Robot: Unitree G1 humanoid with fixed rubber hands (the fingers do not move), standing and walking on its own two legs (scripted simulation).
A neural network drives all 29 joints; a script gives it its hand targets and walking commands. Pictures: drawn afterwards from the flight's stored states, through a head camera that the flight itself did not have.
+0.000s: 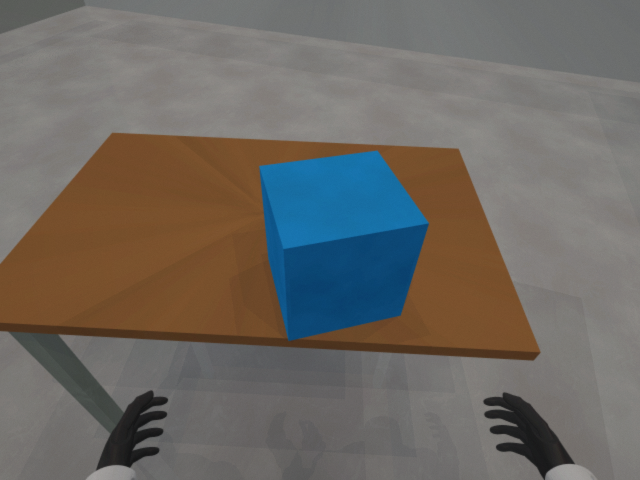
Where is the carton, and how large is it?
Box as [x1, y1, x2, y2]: [259, 151, 428, 340]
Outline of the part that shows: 377,151 259,166 268,259 288,340 400,315 428,223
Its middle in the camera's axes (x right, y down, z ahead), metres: +0.03 +0.01 +0.63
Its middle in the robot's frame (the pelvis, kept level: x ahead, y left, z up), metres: +0.47 -0.01 +0.03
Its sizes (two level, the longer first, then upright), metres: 0.197 0.185 0.214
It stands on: a table, 0.69 m high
